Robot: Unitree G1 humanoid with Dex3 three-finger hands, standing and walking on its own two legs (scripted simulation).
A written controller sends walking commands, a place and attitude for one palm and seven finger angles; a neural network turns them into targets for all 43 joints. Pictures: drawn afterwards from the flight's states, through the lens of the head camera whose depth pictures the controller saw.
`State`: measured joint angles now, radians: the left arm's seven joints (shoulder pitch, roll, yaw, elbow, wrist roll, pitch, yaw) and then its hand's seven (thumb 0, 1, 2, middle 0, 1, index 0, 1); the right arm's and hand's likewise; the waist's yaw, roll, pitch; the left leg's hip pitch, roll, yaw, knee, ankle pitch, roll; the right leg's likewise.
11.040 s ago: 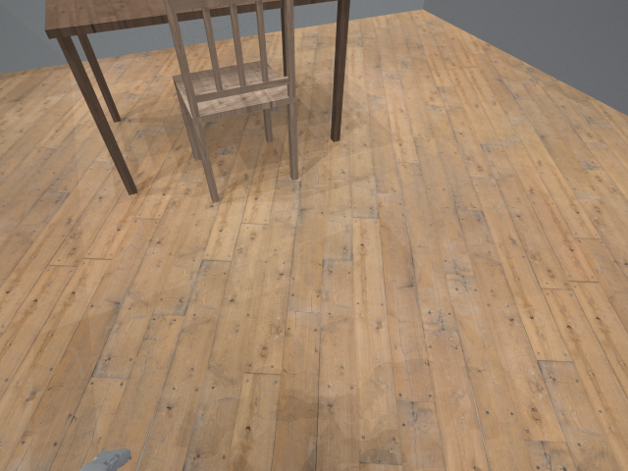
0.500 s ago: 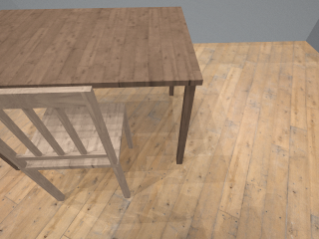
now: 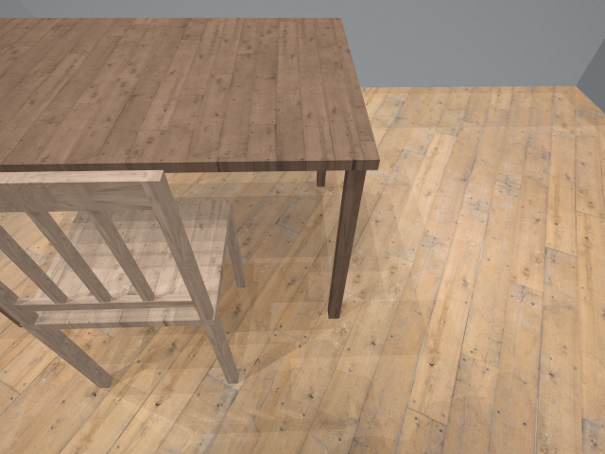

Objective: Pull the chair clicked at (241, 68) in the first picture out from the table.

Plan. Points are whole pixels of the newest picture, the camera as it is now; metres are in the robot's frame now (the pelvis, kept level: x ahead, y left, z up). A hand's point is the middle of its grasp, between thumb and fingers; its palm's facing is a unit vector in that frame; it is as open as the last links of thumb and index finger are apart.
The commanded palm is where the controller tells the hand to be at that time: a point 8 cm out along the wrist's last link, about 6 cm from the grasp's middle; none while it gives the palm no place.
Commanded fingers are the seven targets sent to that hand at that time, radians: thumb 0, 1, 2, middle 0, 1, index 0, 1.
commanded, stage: come to a stop and stand still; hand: left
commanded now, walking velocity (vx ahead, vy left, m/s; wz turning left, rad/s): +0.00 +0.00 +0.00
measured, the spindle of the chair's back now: (74, 260) +0.44 +0.46 -0.09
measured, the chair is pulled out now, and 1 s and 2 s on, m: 0.00 0.00 0.00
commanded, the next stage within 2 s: look again from close up in 0.04 s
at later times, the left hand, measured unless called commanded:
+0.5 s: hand out of the picture -0.01 +0.17 -0.18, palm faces +0.04 -0.98 -0.17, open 7.4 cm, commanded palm none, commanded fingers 0.00 0.90 0.90 -0.20 -0.30 -0.20 -0.30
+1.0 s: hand out of the picture +0.05 +0.19 -0.15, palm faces +0.17 -0.96 -0.24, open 7.3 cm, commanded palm +0.10 +0.21 -0.07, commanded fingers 0.00 0.78 0.85 -0.19 -0.28 -0.19 -0.28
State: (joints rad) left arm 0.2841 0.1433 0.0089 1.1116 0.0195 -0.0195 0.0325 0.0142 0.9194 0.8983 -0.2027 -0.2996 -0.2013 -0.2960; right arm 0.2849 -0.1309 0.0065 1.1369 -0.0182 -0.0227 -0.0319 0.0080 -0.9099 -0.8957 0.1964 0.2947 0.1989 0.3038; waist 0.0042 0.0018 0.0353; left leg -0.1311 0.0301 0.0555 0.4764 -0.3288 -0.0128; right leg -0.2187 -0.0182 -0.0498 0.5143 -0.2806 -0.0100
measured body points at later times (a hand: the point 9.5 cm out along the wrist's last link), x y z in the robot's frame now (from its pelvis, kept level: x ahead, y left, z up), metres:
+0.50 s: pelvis +0.00 +0.00 +0.00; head +0.02 +0.00 +0.45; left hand -0.01 +0.22 -0.16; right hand -0.02 -0.21 -0.16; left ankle -0.05 +0.12 -0.74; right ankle +0.00 -0.11 -0.74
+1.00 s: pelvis +0.00 +0.00 +0.00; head +0.02 +0.00 +0.45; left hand +0.04 +0.24 -0.13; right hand +0.01 -0.22 -0.15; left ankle -0.05 +0.12 -0.74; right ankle +0.00 -0.11 -0.74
